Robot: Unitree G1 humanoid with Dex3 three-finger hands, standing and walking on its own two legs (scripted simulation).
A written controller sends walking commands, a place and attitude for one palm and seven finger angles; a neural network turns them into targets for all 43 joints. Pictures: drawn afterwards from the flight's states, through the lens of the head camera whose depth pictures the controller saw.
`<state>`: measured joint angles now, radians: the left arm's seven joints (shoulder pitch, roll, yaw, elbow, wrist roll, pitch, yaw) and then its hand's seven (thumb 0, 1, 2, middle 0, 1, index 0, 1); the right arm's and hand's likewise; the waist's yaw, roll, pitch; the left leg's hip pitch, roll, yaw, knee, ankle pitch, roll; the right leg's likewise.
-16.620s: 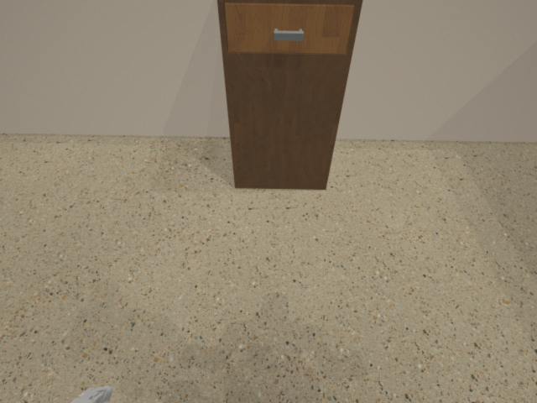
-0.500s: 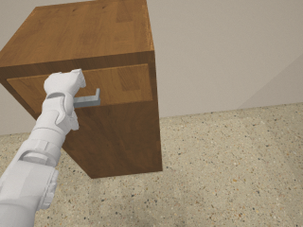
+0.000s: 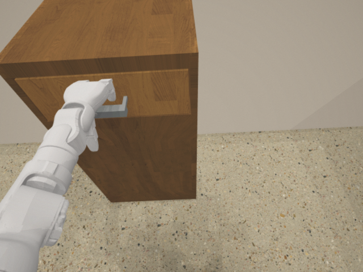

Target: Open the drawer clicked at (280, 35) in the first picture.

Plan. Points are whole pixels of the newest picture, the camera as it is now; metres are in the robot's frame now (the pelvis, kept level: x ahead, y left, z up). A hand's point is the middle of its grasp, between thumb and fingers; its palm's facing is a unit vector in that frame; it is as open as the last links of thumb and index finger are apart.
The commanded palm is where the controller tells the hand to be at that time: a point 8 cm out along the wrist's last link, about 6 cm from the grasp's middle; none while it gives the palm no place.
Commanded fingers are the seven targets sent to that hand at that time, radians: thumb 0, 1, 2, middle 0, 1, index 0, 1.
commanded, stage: move the hooked fingers above the handle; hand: left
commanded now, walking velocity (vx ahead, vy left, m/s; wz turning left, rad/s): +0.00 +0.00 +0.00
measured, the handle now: (108, 105) +0.52 +0.21 +0.05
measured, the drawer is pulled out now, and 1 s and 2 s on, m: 0.00 0.00 0.00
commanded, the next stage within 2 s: lower the fingers behind the handle in 0.34 s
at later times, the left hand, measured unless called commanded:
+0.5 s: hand (68, 110) +0.45 +0.27 +0.11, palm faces -0.09 +0.03 -1.00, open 13.7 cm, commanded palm +0.43 +0.24 +0.16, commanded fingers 0.00 -0.50 0.30 -0.30 -1.20 -0.30 -1.20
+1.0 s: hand (91, 119) +0.46 +0.24 +0.07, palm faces -0.06 +0.03 -1.00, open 13.8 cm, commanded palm +0.44 +0.23 +0.12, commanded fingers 0.00 -0.50 0.30 -0.30 -1.20 -0.30 -1.20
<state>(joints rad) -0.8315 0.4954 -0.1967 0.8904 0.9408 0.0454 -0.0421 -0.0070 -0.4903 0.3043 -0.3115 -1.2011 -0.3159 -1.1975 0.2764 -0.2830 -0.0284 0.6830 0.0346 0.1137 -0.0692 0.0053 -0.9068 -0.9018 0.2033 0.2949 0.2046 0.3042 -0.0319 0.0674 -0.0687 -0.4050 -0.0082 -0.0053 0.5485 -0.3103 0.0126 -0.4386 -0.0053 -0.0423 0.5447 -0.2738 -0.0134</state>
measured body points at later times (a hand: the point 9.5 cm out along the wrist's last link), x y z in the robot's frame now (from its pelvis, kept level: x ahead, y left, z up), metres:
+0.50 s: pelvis +0.01 +0.00 +0.00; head +0.05 -0.03 +0.45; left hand +0.45 +0.27 +0.16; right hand +0.11 -0.25 -0.13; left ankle -0.03 +0.11 -0.73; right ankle -0.01 -0.11 -0.73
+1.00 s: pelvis +0.00 +0.01 -0.01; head +0.06 -0.02 +0.44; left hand +0.45 +0.23 +0.12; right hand +0.05 -0.24 -0.16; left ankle -0.03 +0.11 -0.73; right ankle -0.01 -0.11 -0.73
